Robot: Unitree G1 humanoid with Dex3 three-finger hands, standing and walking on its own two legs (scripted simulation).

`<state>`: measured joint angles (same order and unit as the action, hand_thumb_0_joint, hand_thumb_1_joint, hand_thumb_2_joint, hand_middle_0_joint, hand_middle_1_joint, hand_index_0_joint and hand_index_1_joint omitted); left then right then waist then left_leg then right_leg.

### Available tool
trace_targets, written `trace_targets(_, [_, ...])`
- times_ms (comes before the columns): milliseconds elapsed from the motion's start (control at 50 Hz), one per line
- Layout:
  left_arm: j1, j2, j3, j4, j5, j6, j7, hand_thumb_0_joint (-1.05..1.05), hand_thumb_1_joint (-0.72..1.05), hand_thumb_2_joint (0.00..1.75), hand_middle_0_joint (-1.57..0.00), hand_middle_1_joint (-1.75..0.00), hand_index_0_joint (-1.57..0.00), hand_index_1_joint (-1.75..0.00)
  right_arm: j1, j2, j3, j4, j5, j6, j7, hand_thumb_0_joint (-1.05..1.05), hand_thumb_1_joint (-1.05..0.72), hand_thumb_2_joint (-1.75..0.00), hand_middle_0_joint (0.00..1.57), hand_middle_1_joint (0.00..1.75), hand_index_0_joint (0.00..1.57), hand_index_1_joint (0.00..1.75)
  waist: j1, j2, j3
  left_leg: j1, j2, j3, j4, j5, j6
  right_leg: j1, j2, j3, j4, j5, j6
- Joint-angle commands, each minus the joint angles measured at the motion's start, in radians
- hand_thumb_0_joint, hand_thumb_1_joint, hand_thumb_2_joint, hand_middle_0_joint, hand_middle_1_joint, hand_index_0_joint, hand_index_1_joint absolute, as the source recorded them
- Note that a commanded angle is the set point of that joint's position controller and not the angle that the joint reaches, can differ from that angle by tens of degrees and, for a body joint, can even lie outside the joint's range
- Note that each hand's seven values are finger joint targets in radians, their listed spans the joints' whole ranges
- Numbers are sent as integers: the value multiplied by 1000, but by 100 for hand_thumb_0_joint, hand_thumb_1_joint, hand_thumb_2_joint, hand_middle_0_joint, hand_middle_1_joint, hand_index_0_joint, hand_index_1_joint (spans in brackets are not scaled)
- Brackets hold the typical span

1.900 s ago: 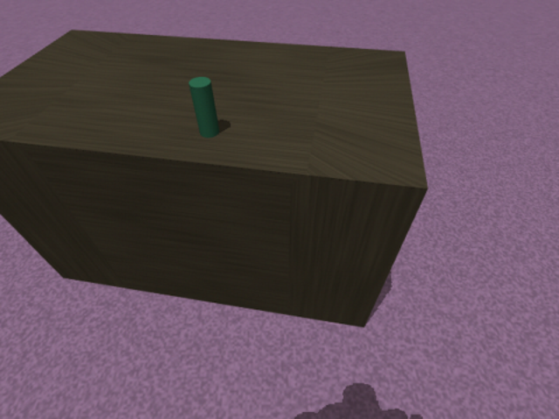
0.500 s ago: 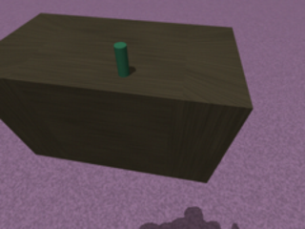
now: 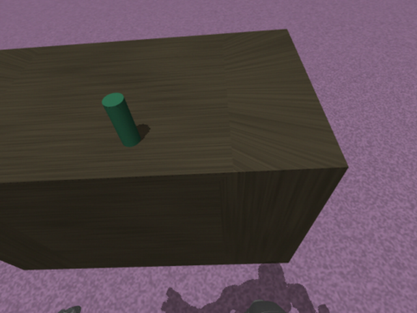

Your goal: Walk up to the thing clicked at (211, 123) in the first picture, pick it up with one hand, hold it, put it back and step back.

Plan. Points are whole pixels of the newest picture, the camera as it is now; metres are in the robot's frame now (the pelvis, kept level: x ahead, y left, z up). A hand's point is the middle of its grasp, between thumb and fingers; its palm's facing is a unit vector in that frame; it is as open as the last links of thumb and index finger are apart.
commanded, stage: walk up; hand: left
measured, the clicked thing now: (123, 121) +0.54 +0.19 +0.06
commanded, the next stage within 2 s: stand in 1.88 s
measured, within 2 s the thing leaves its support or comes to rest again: neither
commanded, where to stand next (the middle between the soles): +0.10 +0.00 m, yaw -3 degrees
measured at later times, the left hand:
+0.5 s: hand out of the picture +0.16 +0.29 -0.16, palm faces -0.09 -0.93 -0.34, open 7.4 cm
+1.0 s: hand out of the picture +0.17 +0.26 -0.13, palm faces -0.10 -0.93 -0.34, open 7.4 cm
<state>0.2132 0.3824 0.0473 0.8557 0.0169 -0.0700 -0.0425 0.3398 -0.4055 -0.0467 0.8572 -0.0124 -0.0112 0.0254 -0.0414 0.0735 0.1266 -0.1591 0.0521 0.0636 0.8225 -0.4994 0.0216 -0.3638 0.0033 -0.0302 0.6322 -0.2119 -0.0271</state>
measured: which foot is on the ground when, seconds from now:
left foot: up 0.00-0.26, down 0.28-1.00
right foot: down 0.00-0.32, up 0.34-0.58, down 0.60-1.00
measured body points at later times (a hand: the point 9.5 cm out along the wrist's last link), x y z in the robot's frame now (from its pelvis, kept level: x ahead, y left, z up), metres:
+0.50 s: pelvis +0.05 +0.03 +0.00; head +0.11 +0.06 +0.45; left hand +0.17 +0.34 -0.13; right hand +0.13 -0.29 -0.10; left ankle +0.11 +0.16 -0.72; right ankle +0.02 -0.11 -0.67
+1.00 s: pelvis +0.03 +0.02 +0.01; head +0.04 +0.02 +0.46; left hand +0.17 +0.31 -0.11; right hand +0.07 -0.29 -0.12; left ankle +0.08 +0.16 -0.72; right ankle +0.01 -0.11 -0.72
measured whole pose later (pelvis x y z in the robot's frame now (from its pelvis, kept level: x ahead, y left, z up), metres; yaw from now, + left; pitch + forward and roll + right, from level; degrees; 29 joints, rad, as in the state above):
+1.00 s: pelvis +0.03 +0.02 +0.01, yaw -5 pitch -3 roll +0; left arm 0.09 0.35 0.02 1.01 0.00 0.00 -0.02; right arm 0.16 -0.37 0.01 1.04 -0.01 -0.01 0.01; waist -0.01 0.00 0.07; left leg -0.26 0.03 -0.02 0.54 -0.23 -0.03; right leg -0.20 -0.03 0.01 0.57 -0.32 0.02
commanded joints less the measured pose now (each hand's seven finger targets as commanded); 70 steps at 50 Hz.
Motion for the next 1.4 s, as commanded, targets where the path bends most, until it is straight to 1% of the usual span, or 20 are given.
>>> trace_targets(0, [147,315,87,-58,-25,-1,43,0,90,90,-20,-30,-20,-30,38,-219,-58,-74,2,-19,-29,0,-90,-90,20,30,20,30,87,-219,-119,-371,4,-124,330,-99,4,312,-359,567,-287,164,-283])
trace_targets(80, [99,242,54,-76,-17,-7,56,0,90,90,-20,-30,-20,-30,47,-156,-41,-52,5,-11,-22,0,-90,-90,20,30,20,30,50,-186,-138,-271,8,-89,218,29,-1,214,-224,260,-192,528,-205])
trace_targets(180, [26,241,39,-92,-3,14,65,0,90,90,-20,-30,-20,-30,-22,-133,-43,-42,14,-16,-33,0,-90,-90,20,30,20,30,52,-248,-147,-143,-15,-32,-47,124,-32,103,-190,164,-104,657,-194])
trace_targets(260, [-46,219,32,-122,-29,57,62,0,90,90,-20,-30,-20,-30,29,-181,-68,-4,-4,-26,-51,0,-90,-90,20,30,20,30,-7,-152,-170,18,-11,-69,-297,471,10,-35,-126,166,80,269,-91])
trace_targets(300, [20,169,19,-105,-39,83,67,0,90,90,-20,-30,-20,-30,-62,-289,-84,-48,-8,-29,-53,0,-90,-90,20,30,20,30,35,88,-163,-34,319,-465,-457,525,166,-110,71,94,321,-348,-8])
trace_targets(320, [29,218,35,-75,-31,97,78,0,90,90,-20,-30,-20,-30,-101,-329,-92,-51,0,-32,-51,0,-90,-90,20,30,20,30,21,139,-165,-93,408,-555,-463,502,275,-60,36,155,453,-435,-3])
trace_targets(340, [27,233,38,-59,-26,95,75,0,90,90,-20,-30,-20,-30,-129,-298,-88,-50,-2,-33,-55,0,-90,-90,20,30,20,30,39,96,-131,-108,371,-511,-432,542,280,-66,17,172,491,-405,-2])
trace_targets(400, [22,209,47,-31,-29,91,61,0,90,90,-20,-30,-20,-30,-158,-250,-67,-60,-1,-39,-66,0,-90,-90,20,30,20,30,54,107,-136,-89,239,-257,-339,722,195,-89,30,169,495,-341,-13])
trace_targets(520, [16,183,42,-6,-16,71,45,0,90,90,-20,-30,-20,-30,-159,-255,-61,-65,-12,-23,-55,0,-90,-90,20,30,20,30,36,138,-214,-8,200,-204,-253,657,184,41,4,23,109,-293,20])
trace_targets(560, [81,168,45,45,-8,61,50,0,90,90,-20,-30,-20,-30,-197,-251,-55,-67,-2,-8,-48,0,-90,-90,20,30,20,30,78,106,-236,-69,168,-163,-164,619,149,191,23,-24,-150,-105,9])
trace_targets(580, [88,200,55,54,2,51,57,0,90,90,-20,-30,-20,-30,-202,-221,-43,-70,8,-3,-44,0,-90,-90,20,30,20,30,88,45,-240,-120,144,-145,-113,583,109,255,7,22,-183,-17,-2])
trace_targets(600, [53,241,63,42,13,41,61,0,90,90,-20,-30,-20,-30,-197,-165,-26,-75,20,0,-40,0,-90,-90,20,30,20,30,74,-79,-226,-232,90,-122,-33,474,50,289,-103,231,-198,55,-44])
trace_targets(620, [0,287,66,20,16,31,62,0,90,90,-20,-30,-20,-30,-203,-119,-10,-81,24,1,-40,0,-90,-90,20,30,20,30,52,-189,-181,-330,-2,-80,-33,175,-3,249,-274,453,-246,92,-115])
trace_targets(640, [-84,353,67,1,12,36,58,0,90,90,-20,-30,-20,-30,-219,-177,-32,-54,21,6,-52,0,-90,-90,20,30,20,30,58,-260,-176,-174,-5,-112,52,-60,-1,39,-368,506,-232,105,-232])
trace_targets(700, [-174,249,39,-4,1,45,53,0,90,90,-20,-30,-20,-30,-171,-194,-40,15,25,-16,-39,0,-90,-90,20,30,20,30,-15,-177,-89,-59,5,-79,-198,262,7,-10,-174,186,-136,111,-88])
trace_targets(740, [-148,213,34,14,-7,42,51,0,90,90,-20,-30,-20,-30,-166,-194,-35,36,24,-27,-38,0,-90,-90,20,30,20,30,14,-172,-145,6,61,-164,-261,541,39,42,-106,130,-71,153,-27])
trace_targets(780, [-70,212,32,38,-10,43,48,0,90,90,-20,-30,-20,-30,-222,-212,-24,32,13,-34,-36,0,-90,-90,20,30,20,30,65,-170,-180,-27,90,-201,-252,474,71,92,-86,131,-101,46,-26])
trace_targets(860, [-164,231,32,63,-9,43,48,0,90,90,-20,-30,-20,-30,-224,-183,-11,82,12,-27,-30,0,-90,-90,20,30,20,30,31,-148,-134,-35,12,-124,-305,342,2,78,-155,199,-207,-58,-53])
trace_targets(980, [-182,197,21,113,-13,53,37,0,90,90,-20,-30,-20,-30,-253,-184,5,133,4,-35,-23,0,-90,-90,20,30,20,30,55,-73,-100,-107,64,-210,-463,208,14,153,-99,133,-250,-172,-28])
trace_targets(1380, [-198,186,19,203,-10,47,35,0,90,90,-20,-30,-20,-30,-273,-164,9,196,8,-34,-30,0,-90,-90,20,30,20,30,39,-89,-163,2,55,-174,-461,433,-5,222,-125,97,-342,14,-2])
